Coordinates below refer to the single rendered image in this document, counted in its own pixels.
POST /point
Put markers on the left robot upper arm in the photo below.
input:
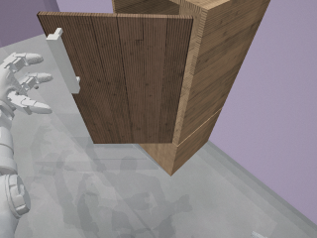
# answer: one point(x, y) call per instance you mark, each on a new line
point(14, 202)

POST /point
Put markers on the left robot forearm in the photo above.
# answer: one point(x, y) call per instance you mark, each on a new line
point(7, 164)

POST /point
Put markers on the left robot hand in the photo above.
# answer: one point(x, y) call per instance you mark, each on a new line
point(9, 83)

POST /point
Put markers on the handle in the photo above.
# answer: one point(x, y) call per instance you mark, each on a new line
point(63, 62)

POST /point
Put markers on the cupboard door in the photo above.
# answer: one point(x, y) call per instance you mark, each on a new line
point(131, 69)

